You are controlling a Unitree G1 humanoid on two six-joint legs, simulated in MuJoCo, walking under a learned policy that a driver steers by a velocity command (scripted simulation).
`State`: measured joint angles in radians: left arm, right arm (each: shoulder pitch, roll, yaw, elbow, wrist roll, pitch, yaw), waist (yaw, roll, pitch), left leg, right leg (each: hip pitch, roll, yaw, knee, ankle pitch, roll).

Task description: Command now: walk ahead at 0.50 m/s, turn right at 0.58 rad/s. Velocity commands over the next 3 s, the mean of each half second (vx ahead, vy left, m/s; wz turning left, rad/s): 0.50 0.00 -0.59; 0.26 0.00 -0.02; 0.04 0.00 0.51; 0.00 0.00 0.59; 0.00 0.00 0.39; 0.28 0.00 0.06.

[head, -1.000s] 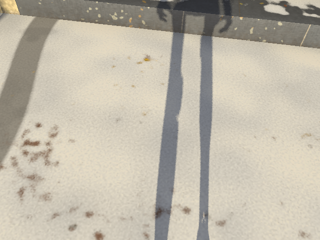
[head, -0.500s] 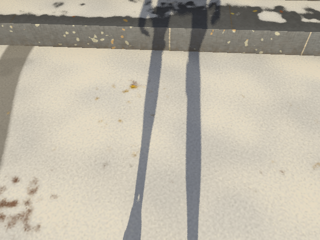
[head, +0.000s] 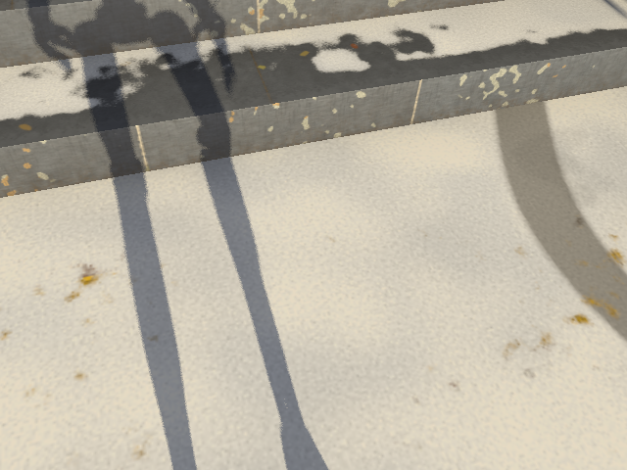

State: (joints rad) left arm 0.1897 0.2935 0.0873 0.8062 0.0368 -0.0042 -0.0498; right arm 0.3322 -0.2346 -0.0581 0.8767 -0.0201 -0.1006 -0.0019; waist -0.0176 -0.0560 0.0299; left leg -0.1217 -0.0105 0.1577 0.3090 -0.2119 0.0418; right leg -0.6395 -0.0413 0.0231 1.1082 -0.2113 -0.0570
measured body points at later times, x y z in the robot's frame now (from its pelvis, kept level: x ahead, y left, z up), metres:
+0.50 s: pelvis +0.26 -0.08 +0.00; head +0.29 -0.10 +0.44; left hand +0.39 +0.18 -0.12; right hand +0.31 -0.36 -0.12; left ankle +0.36 +0.09 -0.67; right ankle +0.24 -0.11 -0.75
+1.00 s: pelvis +0.47 -0.10 -0.01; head +0.51 -0.10 +0.44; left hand +0.65 +0.11 -0.14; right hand +0.47 -0.38 -0.13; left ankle +0.57 -0.07 -0.75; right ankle +0.41 -0.23 -0.67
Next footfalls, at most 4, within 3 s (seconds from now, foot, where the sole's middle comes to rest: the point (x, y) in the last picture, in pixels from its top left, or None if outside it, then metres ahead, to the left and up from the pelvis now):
0.26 right None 0.28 -0.12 -0.78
0.78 left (348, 410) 0.61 -0.09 -0.78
1.32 right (429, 449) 0.52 -0.25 -0.78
1.80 left None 0.47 -0.05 -0.78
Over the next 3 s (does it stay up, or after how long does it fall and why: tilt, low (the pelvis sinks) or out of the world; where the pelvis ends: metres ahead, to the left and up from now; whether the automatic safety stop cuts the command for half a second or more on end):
stays up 0.60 -0.12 -0.02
